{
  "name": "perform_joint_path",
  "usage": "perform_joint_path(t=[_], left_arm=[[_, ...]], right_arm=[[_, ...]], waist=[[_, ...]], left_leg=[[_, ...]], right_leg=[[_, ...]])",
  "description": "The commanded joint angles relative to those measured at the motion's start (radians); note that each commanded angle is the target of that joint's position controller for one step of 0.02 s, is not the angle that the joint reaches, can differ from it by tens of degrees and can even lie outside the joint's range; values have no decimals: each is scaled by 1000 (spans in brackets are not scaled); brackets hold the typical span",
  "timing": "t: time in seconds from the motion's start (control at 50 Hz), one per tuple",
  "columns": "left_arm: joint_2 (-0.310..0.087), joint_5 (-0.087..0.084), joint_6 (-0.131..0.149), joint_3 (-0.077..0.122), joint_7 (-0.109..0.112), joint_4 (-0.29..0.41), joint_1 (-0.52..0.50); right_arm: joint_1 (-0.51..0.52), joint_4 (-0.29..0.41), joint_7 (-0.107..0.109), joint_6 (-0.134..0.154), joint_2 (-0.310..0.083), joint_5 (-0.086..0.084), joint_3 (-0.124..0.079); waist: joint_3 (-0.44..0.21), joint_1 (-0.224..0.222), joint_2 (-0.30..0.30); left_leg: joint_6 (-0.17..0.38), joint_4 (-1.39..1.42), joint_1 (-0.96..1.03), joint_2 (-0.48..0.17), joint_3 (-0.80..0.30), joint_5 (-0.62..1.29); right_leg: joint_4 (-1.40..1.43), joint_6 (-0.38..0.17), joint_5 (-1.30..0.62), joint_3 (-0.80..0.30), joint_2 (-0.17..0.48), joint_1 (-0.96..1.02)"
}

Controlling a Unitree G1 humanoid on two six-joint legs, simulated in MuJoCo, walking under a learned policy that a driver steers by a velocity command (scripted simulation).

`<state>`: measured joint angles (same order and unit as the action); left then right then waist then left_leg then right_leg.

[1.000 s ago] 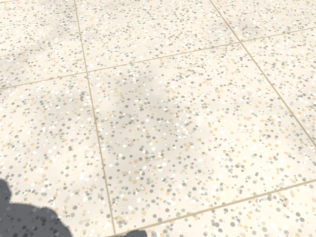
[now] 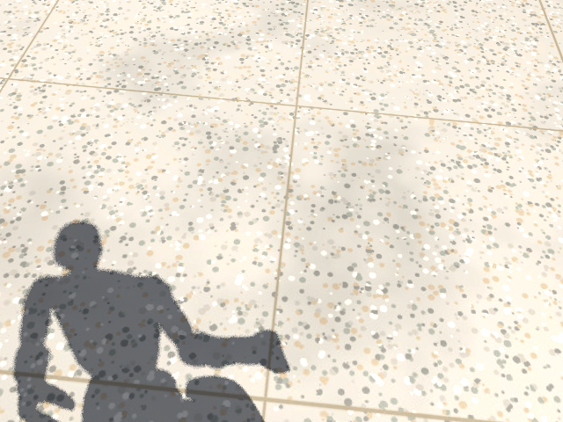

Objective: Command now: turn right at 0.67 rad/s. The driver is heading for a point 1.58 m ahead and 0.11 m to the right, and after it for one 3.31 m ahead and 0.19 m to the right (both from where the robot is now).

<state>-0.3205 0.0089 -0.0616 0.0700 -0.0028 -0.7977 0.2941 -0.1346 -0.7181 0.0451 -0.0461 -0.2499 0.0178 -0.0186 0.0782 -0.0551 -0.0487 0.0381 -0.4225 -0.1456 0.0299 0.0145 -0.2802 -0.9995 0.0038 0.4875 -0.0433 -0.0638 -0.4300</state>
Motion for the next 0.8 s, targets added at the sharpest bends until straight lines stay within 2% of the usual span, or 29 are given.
perform_joint_path(t=[0.02,0.08,0.14,0.16,0.18,0.2,0.22,0.24,0.28,0.3,0.32,0.34,0.36,0.38,0.4,0.42,0.44,0.46,0.5,0.54,0.62,0.64,0.68,0.7,0.72,0.74,0.76,0.78,0.8], left_arm=[[-96,2,-15,34,-27,61,0],[-72,-2,-20,25,-49,104,-71],[-46,-1,-24,13,-63,146,-115],[-50,-2,-25,12,-68,162,-136],[-65,-1,-26,14,-78,180,-169],[-79,0,-28,18,-90,198,-202],[-89,1,-28,20,-103,213,-233],[-92,1,-26,21,-112,224,-255],[-78,1,-14,18,-116,221,-243],[-60,8,-2,13,-111,192,-171],[-62,24,19,17,-94,123,4],[-148,41,43,44,-67,34,253],[-249,18,61,56,-44,53,282],[-178,24,66,36,-27,78,207],[-142,32,73,18,-15,84,160],[-119,37,82,8,-10,79,119],[-112,32,95,1,-4,82,83],[-102,30,109,-6,-2,84,64],[-96,22,133,-12,-10,65,70],[-82,24,149,-17,-15,51,73],[-35,19,166,-42,-1,-7,119],[-34,16,169,-47,5,-12,97],[-76,15,174,-41,30,-26,104],[-109,18,170,-32,47,-28,94],[-142,24,159,-21,62,-22,65],[-171,34,143,-8,69,-5,11],[-201,39,130,4,67,25,-81],[-144,25,125,-2,45,32,-153],[57,51,151,-62,22,91,-221]], right_arm=[[32,71,13,15,-126,13,-29],[-28,54,11,22,-145,15,-38],[-39,48,-3,31,-170,16,-50],[-65,46,-13,37,-187,21,-57],[-83,43,-21,43,-205,27,-65],[-87,44,-26,49,-223,31,-72],[-87,46,-29,54,-240,33,-78],[-89,46,-32,58,-252,33,-83],[-83,43,-41,59,-264,28,-91],[-63,40,-46,57,-258,18,-90],[-47,34,-48,56,-232,8,-80],[-34,46,-54,60,-132,14,-45],[74,136,-67,72,-81,22,-29],[114,123,-72,74,-150,27,-41],[81,95,-87,86,-155,-2,-44],[-2,45,-99,91,-167,-16,-44],[-46,13,-106,85,-177,-5,-50],[-78,-17,-111,74,-173,-1,-50],[-81,-29,-115,57,-154,-12,-48],[-47,-28,-116,55,-135,-23,-40],[59,7,-120,62,-91,-10,-13],[62,14,-120,62,-80,-10,-4],[40,20,-119,54,-94,-11,0],[-17,9,-115,47,-113,-11,-4],[-133,-20,-110,40,-147,-10,-16],[-311,-70,-102,35,-195,-7,-38],[-553,-139,-89,36,-249,-4,-69],[-627,-179,-75,46,-273,-22,-91],[-494,-184,-66,44,-251,-27,-80]], waist=[[-42,28,215],[-48,68,205],[-59,80,210],[-88,98,217],[-91,114,224],[-75,121,232],[-49,123,233],[-23,122,212],[4,95,159],[5,47,121],[-30,-38,45],[-117,-147,-233],[-83,-153,-397],[-6,-136,-132],[-2,-94,-66],[-1,-39,-24],[5,-9,-28],[13,1,-44],[46,24,-25],[75,30,-15],[111,24,-2],[101,44,-1],[29,81,-45],[-17,123,-75],[-80,191,-94],[-158,283,-94],[-219,407,-76],[-185,435,96],[-63,285,243]], left_leg=[[142,104,61,-254,-58,576],[155,95,121,-290,-28,551],[142,63,112,-315,25,555],[134,94,105,-333,24,376],[128,142,89,-347,7,108],[122,191,72,-360,-18,-136],[115,229,64,-376,-40,-291],[108,248,62,-393,-49,-355],[88,235,39,-404,-6,-342],[71,167,-39,-373,58,-309],[52,-19,-194,-305,150,-184],[17,-445,-416,-184,278,-111],[-15,-695,-798,-19,166,-312],[-1,-784,-876,-109,25,-200],[15,-785,-834,-131,-16,-72],[19,-751,-761,-143,-39,12],[17,-747,-712,-128,-59,53],[14,-775,-676,-101,-77,87],[16,-780,-659,-68,-69,151],[19,-719,-654,-45,-36,219],[51,-550,-671,-28,101,265],[68,-468,-594,-11,152,268],[98,-387,-430,45,228,251],[115,-371,-361,67,231,228],[134,-364,-255,93,224,182],[162,-371,-89,113,201,114],[226,-310,132,86,103,46],[295,-140,285,22,-21,105],[317,-240,276,-43,-250,173]], right_leg=[[-145,39,-46,34,49,-110],[-41,57,-75,60,72,-136],[110,34,-78,90,89,-63],[149,17,-78,113,90,-25],[176,0,-66,127,97,-3],[199,-14,-48,139,99,2],[221,-28,-28,148,99,-5],[247,-44,-12,155,99,-8],[333,-84,-1,178,87,55],[433,-108,-39,192,62,184],[539,-136,-66,183,14,435],[685,-181,124,-96,164,707],[873,-274,347,-621,415,779],[846,-271,222,-532,450,716],[817,-238,87,-401,403,670],[825,-186,-25,-265,344,623],[841,-139,-112,-160,303,579],[851,-98,-209,-68,271,531],[875,-33,-407,53,239,462],[910,-4,-552,139,215,421],[925,13,-923,250,204,464],[909,27,-1094,286,195,447],[815,41,-1562,302,226,489],[730,46,-1728,303,251,533],[584,49,-1847,298,271,557],[362,44,-1889,285,286,521],[15,30,-1760,258,277,377],[-470,9,-843,263,99,148],[-762,-18,-29,140,-37,-224]])
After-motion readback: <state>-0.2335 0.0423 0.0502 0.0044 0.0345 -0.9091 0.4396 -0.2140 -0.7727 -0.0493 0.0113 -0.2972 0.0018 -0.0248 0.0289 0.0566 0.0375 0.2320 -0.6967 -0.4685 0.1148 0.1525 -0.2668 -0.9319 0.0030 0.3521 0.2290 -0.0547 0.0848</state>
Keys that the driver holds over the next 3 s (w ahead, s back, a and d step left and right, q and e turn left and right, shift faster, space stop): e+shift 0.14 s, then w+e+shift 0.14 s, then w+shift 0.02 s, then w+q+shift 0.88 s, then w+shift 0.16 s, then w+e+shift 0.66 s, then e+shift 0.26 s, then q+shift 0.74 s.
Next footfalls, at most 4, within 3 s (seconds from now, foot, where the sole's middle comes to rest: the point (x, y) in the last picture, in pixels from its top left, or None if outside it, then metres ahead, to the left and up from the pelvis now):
0.32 right None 0.01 -0.13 -0.78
0.78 left None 0.42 -0.18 -0.78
1.18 right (429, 280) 0.85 -0.36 -0.78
1.58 left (295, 199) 1.10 0.02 -0.78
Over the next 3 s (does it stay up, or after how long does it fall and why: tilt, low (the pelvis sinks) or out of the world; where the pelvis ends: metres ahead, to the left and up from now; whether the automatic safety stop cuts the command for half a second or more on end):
stays up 1.70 -0.05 0.00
